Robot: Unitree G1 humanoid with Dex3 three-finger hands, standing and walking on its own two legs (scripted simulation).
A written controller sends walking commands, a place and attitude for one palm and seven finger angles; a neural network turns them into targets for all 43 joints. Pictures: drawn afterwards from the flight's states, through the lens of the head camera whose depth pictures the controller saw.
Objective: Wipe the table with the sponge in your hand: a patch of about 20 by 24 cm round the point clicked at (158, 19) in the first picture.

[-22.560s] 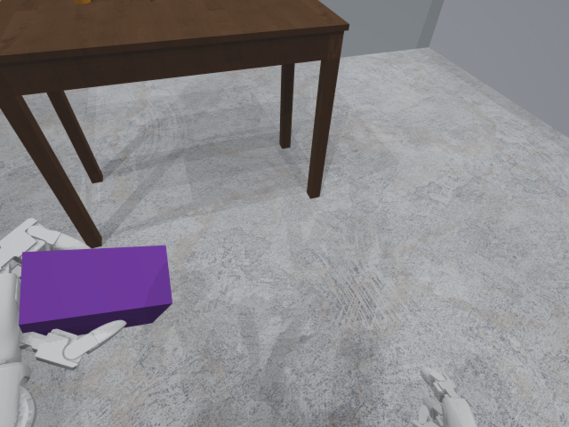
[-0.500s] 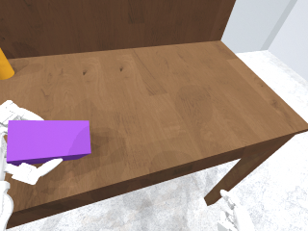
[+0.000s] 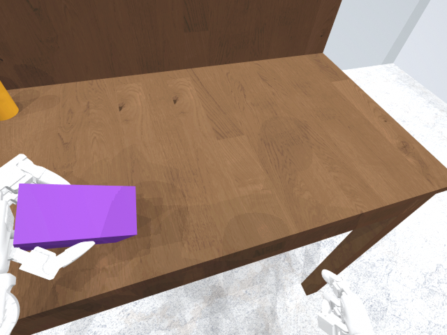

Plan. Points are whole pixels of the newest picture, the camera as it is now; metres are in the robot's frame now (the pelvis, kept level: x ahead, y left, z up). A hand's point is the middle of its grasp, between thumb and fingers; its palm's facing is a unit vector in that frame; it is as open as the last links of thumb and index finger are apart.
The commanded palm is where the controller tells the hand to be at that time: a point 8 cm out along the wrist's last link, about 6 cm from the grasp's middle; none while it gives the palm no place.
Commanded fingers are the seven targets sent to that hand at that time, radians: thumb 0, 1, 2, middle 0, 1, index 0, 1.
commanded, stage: look again from close up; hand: left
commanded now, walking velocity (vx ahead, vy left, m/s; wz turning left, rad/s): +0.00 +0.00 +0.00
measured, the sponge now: (94, 217) +0.23 +0.21 +0.14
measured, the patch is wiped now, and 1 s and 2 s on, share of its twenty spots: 0.00 0.00 0.00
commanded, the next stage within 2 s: shuffle to correct the standing spot in 0.34 s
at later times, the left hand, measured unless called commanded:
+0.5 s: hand (68, 225) +0.21 +0.22 +0.16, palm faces +0.38 -0.85 -0.38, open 10.2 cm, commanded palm +0.15 +0.26 +0.17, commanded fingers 0.00 0.10 1.30 -1.20 -1.60 -1.20 -1.60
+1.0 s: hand (110, 217) +0.23 +0.18 +0.16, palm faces +0.35 -0.85 -0.39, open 10.2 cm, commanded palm +0.16 +0.21 +0.17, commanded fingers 0.00 0.10 1.30 -1.20 -1.60 -1.20 -1.60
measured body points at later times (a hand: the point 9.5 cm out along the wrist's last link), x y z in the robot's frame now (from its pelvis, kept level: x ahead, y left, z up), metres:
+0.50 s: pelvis -0.01 -0.02 +0.00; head +0.01 -0.01 +0.45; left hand +0.18 +0.27 +0.18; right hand +0.17 -0.25 -0.07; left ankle +0.01 +0.06 -0.74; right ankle +0.01 -0.14 -0.74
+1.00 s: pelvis +0.00 -0.07 +0.00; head +0.03 -0.05 +0.45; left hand +0.20 +0.22 +0.18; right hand +0.18 -0.29 -0.07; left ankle +0.01 +0.06 -0.74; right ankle +0.01 -0.14 -0.74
